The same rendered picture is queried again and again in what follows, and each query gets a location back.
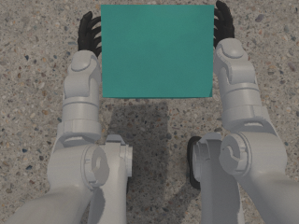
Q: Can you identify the carton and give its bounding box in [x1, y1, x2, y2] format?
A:
[100, 5, 215, 99]

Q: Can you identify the left robot upper arm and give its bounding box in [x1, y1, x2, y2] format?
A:
[4, 144, 110, 224]

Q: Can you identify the left robot forearm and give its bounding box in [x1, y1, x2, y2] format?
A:
[47, 49, 103, 182]

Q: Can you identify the robot right thigh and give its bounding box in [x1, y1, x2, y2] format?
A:
[192, 139, 245, 224]

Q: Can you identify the robot left shin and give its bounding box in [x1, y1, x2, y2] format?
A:
[99, 133, 128, 182]

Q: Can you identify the right robot hand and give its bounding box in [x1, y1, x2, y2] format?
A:
[213, 0, 235, 49]

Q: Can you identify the left robot hand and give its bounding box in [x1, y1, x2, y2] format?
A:
[78, 11, 102, 59]

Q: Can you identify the right robot upper arm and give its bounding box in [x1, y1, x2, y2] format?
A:
[219, 131, 299, 224]

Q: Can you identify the right robot forearm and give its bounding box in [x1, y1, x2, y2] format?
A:
[213, 37, 288, 161]

